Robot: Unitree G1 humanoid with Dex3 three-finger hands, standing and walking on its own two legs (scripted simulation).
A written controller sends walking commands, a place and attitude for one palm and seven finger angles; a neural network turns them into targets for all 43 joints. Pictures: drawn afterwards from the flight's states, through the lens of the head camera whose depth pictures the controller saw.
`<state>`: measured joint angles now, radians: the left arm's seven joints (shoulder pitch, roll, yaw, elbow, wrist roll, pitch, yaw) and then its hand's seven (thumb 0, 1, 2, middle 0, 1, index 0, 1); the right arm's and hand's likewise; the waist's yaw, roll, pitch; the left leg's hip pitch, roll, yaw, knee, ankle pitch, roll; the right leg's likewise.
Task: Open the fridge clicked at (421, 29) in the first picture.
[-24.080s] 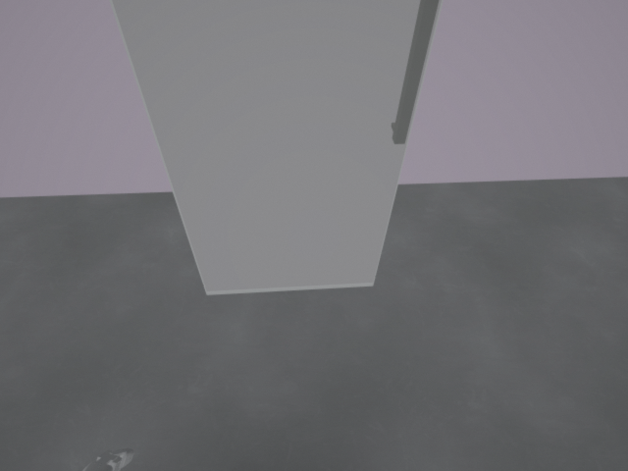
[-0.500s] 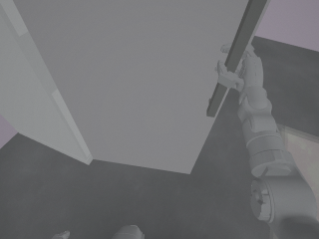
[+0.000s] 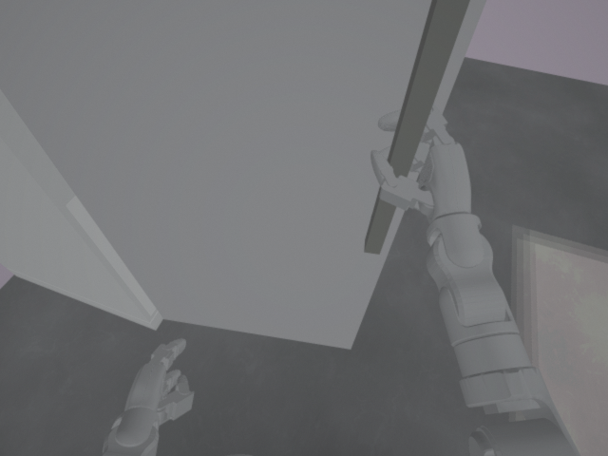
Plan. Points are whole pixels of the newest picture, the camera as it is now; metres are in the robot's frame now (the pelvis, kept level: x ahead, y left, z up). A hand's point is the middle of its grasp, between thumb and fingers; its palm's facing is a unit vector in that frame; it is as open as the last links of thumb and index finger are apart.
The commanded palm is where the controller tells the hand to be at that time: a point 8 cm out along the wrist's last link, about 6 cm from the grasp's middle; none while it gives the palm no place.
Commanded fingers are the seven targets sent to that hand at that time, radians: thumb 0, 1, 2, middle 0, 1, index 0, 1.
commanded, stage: stop walking and hold the door back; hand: right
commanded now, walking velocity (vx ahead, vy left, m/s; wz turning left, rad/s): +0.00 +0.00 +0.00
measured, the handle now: (404, 131) +0.45 -0.09 +0.19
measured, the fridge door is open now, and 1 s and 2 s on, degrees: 79 75 75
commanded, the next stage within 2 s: loosen the grip on the handle in 0.02 s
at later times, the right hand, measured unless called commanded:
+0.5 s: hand (392, 174) +0.41 -0.08 +0.16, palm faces -0.06 +0.98 -0.18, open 12.8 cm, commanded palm +0.39 -0.13 +0.16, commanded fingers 0.00 0.55 -0.20 0.32 1.23 0.32 1.23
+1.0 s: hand (413, 162) +0.43 -0.11 +0.16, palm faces -0.08 +0.99 -0.14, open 14.7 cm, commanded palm +0.41 -0.16 +0.16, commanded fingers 0.00 0.55 -0.20 0.25 1.15 0.25 1.15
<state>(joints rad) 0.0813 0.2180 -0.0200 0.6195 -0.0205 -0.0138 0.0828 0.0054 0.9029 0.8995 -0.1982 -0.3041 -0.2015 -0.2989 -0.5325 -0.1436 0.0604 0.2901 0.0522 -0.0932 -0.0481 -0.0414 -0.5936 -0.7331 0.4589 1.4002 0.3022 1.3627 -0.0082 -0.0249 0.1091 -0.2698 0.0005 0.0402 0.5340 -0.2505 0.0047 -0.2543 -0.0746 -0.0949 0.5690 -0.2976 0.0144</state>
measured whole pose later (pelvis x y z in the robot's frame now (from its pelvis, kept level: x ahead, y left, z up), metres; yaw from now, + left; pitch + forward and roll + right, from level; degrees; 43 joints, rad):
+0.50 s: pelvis -0.03 +0.02 -0.01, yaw +0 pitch +2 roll -1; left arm 0.39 0.28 0.05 0.72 -0.01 -0.08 -0.03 0.01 0.90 0.90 -0.20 -0.30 -0.20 -0.30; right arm -0.68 -0.25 -0.09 0.72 0.04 -0.24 0.02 -0.01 0.28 -0.34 0.42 1.35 0.28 1.29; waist 0.10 0.00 -0.01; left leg -0.41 0.01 0.04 0.61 -0.24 0.03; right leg -0.37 -0.05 -0.07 0.59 -0.26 0.01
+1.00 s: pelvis +0.01 -0.01 +0.00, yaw +2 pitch +4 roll +0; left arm 0.30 0.23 0.02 0.69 -0.01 -0.09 -0.02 0.01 0.90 0.90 -0.20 -0.30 -0.20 -0.30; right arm -0.59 -0.23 -0.11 0.60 0.06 -0.20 0.04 -0.01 0.55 -0.20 0.29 1.17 0.25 1.16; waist 0.06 -0.02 -0.04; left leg -0.35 0.01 0.00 0.54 -0.25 -0.01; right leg -0.31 -0.01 -0.06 0.54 -0.29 -0.01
